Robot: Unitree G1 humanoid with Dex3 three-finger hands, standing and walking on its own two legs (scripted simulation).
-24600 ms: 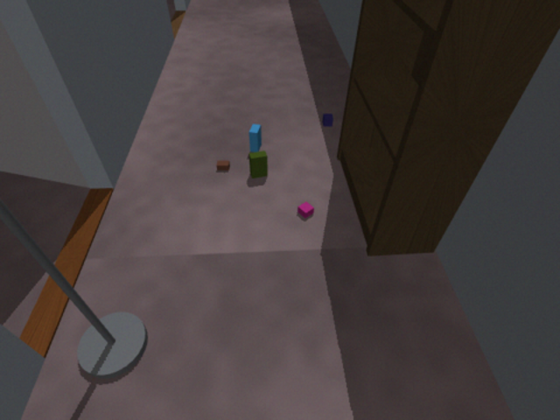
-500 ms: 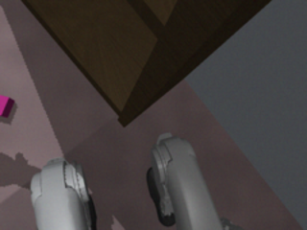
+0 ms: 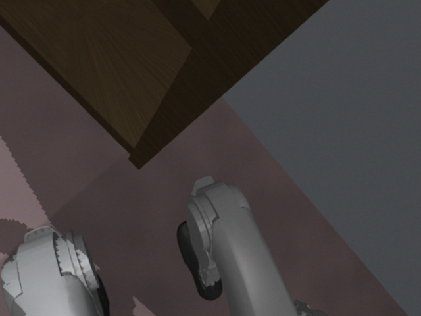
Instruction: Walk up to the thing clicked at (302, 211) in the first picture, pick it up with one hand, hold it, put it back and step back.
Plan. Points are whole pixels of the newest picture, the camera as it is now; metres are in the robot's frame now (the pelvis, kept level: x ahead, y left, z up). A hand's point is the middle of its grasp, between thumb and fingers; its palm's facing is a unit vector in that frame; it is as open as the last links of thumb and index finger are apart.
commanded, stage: approach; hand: left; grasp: from above
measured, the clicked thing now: out of the picture +0.49 +0.37 -0.30
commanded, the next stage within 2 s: close in in 0.44 s
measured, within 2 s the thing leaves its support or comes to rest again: neither
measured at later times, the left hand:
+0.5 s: hand out of the picture +0.51 +0.34 -0.18, palm faces -0.01 -0.41 -0.91, open 14.3 cm
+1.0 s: hand out of the picture +0.46 +0.34 -0.23, palm faces -0.03 -0.45 -0.89, open 14.0 cm
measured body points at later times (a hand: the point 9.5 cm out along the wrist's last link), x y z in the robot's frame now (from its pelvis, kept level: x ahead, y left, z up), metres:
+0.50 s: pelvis +0.01 +0.00 +0.01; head +0.30 +0.09 +0.34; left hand +0.51 +0.36 -0.12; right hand -0.04 -0.24 -0.03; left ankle +0.06 +0.13 -0.29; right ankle +0.11 -0.12 -0.29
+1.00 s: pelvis +0.00 +0.01 +0.01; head +0.32 +0.11 +0.32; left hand +0.47 +0.36 -0.18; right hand +0.01 -0.25 -0.04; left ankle +0.06 +0.13 -0.29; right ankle +0.11 -0.12 -0.29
